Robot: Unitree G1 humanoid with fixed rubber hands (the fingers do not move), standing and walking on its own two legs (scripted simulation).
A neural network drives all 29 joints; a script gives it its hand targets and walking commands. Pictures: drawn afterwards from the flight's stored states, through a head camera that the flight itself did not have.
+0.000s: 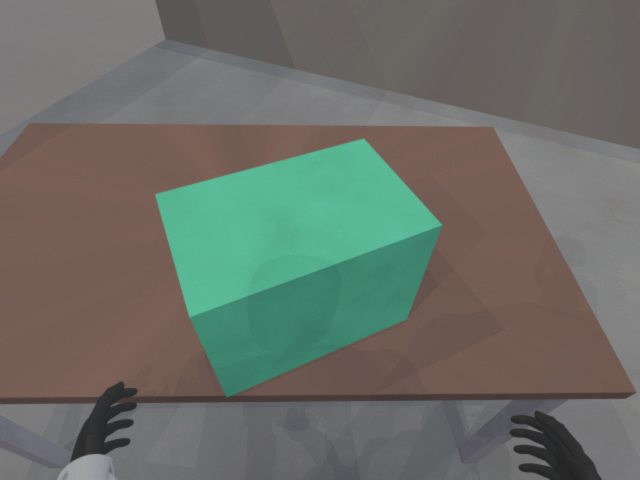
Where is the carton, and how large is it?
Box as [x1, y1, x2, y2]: [155, 139, 441, 397]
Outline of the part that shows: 364,139 356,140 155,194 189,317 226,397 399,322 407,317 441,227 441,224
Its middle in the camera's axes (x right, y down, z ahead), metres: -0.03 +0.04 +0.59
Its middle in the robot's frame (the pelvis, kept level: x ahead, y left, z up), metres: +0.43 +0.04 +0.00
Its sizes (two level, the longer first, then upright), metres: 0.317 0.202 0.237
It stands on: a table, 0.64 m high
